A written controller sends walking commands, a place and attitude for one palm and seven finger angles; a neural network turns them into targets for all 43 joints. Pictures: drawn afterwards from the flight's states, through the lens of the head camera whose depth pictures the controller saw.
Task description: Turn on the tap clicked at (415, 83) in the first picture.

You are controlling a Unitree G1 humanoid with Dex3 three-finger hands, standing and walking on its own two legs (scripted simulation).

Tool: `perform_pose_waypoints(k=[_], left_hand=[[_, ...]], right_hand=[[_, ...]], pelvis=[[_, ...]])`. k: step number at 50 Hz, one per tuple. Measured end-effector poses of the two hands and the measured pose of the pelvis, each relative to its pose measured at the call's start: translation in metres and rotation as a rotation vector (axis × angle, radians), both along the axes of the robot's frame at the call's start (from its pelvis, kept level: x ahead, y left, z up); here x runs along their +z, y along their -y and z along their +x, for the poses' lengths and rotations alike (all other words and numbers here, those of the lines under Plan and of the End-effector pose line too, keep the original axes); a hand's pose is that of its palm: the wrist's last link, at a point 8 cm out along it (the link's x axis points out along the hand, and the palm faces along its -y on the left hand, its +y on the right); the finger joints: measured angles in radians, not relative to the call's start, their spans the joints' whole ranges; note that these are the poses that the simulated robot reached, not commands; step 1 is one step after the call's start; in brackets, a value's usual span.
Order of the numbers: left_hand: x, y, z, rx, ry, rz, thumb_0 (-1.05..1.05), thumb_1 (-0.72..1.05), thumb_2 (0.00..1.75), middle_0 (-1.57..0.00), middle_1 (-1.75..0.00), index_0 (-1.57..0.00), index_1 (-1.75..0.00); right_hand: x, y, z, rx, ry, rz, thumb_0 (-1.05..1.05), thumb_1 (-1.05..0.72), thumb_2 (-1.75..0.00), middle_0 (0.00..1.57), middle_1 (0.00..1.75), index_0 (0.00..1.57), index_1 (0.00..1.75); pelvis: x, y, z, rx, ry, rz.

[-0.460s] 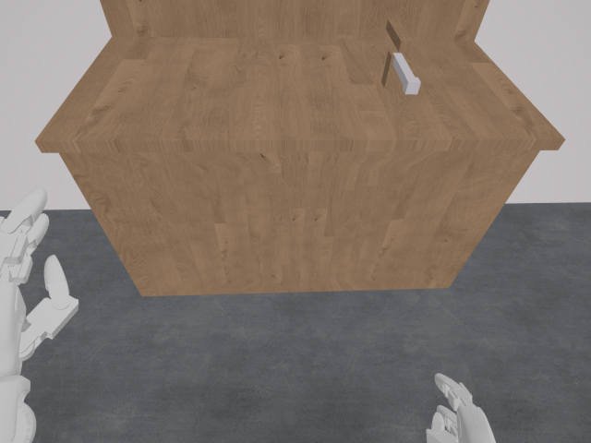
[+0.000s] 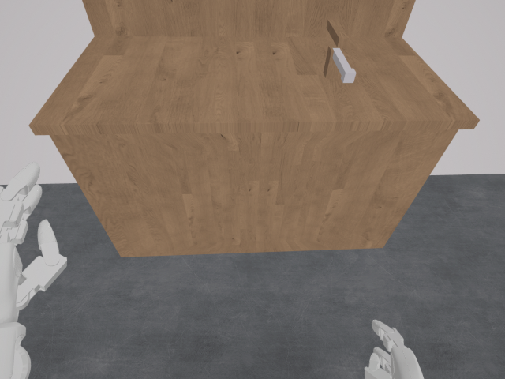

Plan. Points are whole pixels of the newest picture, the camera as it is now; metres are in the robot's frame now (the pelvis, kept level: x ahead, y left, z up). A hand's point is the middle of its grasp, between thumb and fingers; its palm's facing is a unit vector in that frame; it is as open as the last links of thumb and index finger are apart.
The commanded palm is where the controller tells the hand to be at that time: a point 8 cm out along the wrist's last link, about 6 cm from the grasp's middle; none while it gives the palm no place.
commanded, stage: walk to a spot facing it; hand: left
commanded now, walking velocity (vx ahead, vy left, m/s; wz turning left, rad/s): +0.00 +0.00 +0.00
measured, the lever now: (348, 75) +0.82 -0.20 +0.09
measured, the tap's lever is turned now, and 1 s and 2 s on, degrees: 0 0 0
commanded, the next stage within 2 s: none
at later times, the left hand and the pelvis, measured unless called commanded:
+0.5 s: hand (118, 259) +0.22 +0.18 +0.15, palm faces +0.31 -0.87 -0.39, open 7.4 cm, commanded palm +0.17 +0.23 +0.17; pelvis -0.03 -0.02 -0.03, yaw -8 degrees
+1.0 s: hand (243, 260) +0.23 +0.03 +0.15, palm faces -0.07 -0.89 -0.44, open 7.4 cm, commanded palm +0.19 +0.11 +0.17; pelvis -0.09 -0.05 -0.03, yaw -29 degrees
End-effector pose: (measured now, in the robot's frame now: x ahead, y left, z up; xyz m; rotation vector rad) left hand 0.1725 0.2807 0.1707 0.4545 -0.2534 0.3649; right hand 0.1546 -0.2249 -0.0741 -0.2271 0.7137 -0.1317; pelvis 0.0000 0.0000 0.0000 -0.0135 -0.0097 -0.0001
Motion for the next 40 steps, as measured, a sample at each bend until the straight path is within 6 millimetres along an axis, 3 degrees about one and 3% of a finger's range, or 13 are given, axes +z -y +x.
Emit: perform_pose_waypoints(k=[12,22,27,36,40], left_hand=[[-0.005,0.005,0.002,-0.003,0.007,-0.009,0.02,0.89,0.9,-0.21,-0.3,-0.21,-0.3],[-0.004,0.045,0.012,-0.102,0.05,0.025,0.02,0.89,0.9,-0.21,-0.3,-0.21,-0.3],[-0.004,0.061,0.014,-0.144,0.035,0.028,0.02,0.89,0.9,-0.21,-0.31,-0.21,-0.3],[-0.001,0.068,0.022,-0.262,0.03,0.069,0.02,0.89,0.9,-0.21,-0.31,-0.21,-0.3],[0.004,0.09,0.027,-0.313,0.032,0.049,0.02,0.89,0.9,-0.21,-0.3,-0.21,-0.3]], right_hand=[[-0.001,0.007,-0.007,-0.025,0.016,0.01,0.01,-0.91,-0.9,0.21,0.3,0.2,0.3],[-0.019,0.03,-0.026,-0.091,0.046,0.05,0.01,-0.91,-0.9,0.21,0.3,0.2,0.3],[-0.03,0.045,-0.052,-0.13,-0.03,0.049,0.01,-0.91,-0.9,0.21,0.3,0.2,0.3],[-0.025,0.05,-0.108,-0.249,-0.08,0.036,0.01,-0.91,-0.9,0.2,0.3,0.2,0.3],[-0.023,0.049,-0.131,-0.304,-0.045,0.074,0.01,-0.91,-0.9,0.2,0.3,0.2,0.3]], pelvis=[[-0.005,0.003,-0.009,-0.064,-0.008,0.011],[-0.023,0.02,-0.023,-0.128,0.0,0.043],[-0.023,0.022,-0.031,-0.161,-0.023,0.05],[-0.019,0.015,-0.051,-0.281,-0.016,0.067],[-0.014,0.02,-0.054,-0.359,0.001,0.032]])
